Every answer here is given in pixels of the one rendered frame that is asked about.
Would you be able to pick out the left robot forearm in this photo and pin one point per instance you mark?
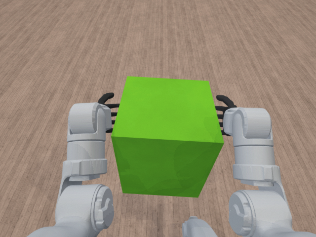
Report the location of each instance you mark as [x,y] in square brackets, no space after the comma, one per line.
[87,126]

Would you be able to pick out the robot right hand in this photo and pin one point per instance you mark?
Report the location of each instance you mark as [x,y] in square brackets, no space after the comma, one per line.
[229,103]

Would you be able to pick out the robot left upper arm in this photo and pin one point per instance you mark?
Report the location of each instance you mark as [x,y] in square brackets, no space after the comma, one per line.
[82,211]

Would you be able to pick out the robot left hand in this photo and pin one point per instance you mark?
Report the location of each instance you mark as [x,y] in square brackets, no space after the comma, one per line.
[102,100]

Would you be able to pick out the carton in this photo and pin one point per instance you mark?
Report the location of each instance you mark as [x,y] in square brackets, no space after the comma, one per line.
[166,136]

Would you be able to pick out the robot right upper arm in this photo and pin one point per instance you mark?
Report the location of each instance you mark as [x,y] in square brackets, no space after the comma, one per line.
[261,213]

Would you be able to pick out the right robot thigh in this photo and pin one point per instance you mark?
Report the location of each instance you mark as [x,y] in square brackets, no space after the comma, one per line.
[197,228]

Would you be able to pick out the right robot forearm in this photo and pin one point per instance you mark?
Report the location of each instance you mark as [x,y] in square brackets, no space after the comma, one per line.
[251,129]

